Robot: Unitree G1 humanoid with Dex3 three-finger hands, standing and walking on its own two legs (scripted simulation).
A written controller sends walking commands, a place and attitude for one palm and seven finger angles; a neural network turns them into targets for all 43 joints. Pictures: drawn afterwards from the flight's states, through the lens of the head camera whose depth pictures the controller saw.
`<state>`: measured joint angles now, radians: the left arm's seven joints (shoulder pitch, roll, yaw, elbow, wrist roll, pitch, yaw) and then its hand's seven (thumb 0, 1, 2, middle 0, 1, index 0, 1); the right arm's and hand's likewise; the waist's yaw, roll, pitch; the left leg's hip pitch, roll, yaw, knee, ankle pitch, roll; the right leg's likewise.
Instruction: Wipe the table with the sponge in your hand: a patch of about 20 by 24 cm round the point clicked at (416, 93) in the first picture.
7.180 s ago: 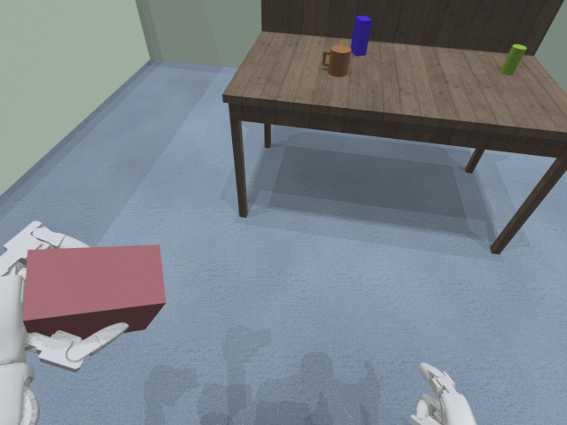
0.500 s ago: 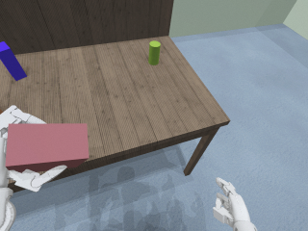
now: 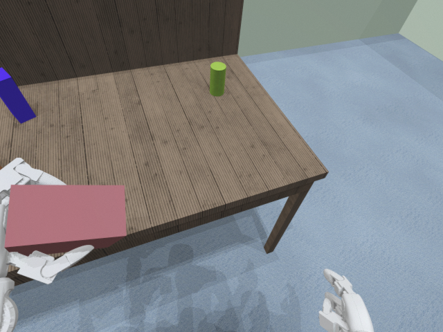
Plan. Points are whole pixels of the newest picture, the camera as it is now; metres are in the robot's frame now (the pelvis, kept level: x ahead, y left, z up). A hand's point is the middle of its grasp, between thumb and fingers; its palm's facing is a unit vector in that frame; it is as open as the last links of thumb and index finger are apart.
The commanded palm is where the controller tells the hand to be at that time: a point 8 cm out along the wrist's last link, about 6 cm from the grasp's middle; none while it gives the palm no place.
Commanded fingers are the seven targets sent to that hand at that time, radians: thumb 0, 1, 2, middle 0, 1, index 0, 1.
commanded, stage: look again from close up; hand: left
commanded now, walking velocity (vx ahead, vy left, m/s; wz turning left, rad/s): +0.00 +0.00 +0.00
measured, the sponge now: (84, 221) +0.23 +0.21 +0.14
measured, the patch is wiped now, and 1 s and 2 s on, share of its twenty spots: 0.00 0.00 0.00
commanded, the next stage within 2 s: shuffle to correct the standing spot in 0.12 s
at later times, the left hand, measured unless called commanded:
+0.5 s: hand (54, 218) +0.22 +0.24 +0.15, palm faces +0.39 -0.85 -0.36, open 10.4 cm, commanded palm +0.17 +0.28 +0.17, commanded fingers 0.00 0.10 1.30 -1.20 -1.60 -1.20 -1.60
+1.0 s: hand (45, 202) +0.24 +0.26 +0.15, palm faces +0.38 -0.82 -0.42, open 10.4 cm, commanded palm +0.19 +0.30 +0.17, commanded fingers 0.00 0.10 1.30 -1.20 -1.60 -1.20 -1.60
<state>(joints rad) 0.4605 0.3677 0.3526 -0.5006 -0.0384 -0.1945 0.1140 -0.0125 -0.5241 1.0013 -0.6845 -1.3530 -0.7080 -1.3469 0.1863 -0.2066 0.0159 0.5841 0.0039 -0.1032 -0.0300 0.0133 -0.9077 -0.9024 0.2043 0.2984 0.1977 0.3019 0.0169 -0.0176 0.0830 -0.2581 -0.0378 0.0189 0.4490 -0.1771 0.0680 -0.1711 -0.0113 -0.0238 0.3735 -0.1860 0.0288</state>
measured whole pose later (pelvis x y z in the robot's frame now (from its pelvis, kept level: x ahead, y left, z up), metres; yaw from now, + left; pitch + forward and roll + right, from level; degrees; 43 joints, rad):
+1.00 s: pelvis +0.04 +0.01 -0.01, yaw +1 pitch +0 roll -1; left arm 0.49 0.38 0.37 -0.50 -0.06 -0.20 0.11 -0.01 -0.52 1.00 -0.68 -1.35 -0.71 -1.35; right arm 0.17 -0.21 0.00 0.57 0.02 -0.04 -0.03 0.01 -0.91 -0.90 0.20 0.30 0.20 0.30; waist 0.01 0.02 0.05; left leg -0.29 -0.08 0.02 0.61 -0.32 0.09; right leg -0.20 -0.05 -0.03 0.57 -0.35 0.03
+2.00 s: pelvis +0.05 +0.01 -0.01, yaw +2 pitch +0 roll -1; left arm 0.50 0.37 0.34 -0.48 -0.06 -0.21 0.12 -0.01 -0.53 1.01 -0.68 -1.35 -0.71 -1.35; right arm 0.20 -0.23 -0.01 0.61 0.02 -0.01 -0.02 0.01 -0.91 -0.90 0.20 0.30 0.20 0.30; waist -0.01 0.03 0.04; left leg -0.44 -0.03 -0.01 1.02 -0.43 0.03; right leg -0.27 -0.03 -0.12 0.56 -0.28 -0.03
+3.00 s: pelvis +0.08 +0.08 +0.00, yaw +2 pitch -1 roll -1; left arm 0.31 0.48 0.39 -0.40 -0.01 -0.18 0.06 -0.01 -0.53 1.01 -0.69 -1.35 -0.71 -1.35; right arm 0.19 -0.19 -0.01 0.58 0.00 -0.11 -0.05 0.01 -0.91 -0.90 0.20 0.30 0.20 0.30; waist 0.06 -0.01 0.07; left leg -0.23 0.05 0.03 0.49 -0.25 -0.01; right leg -0.21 -0.02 -0.07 0.43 -0.20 0.01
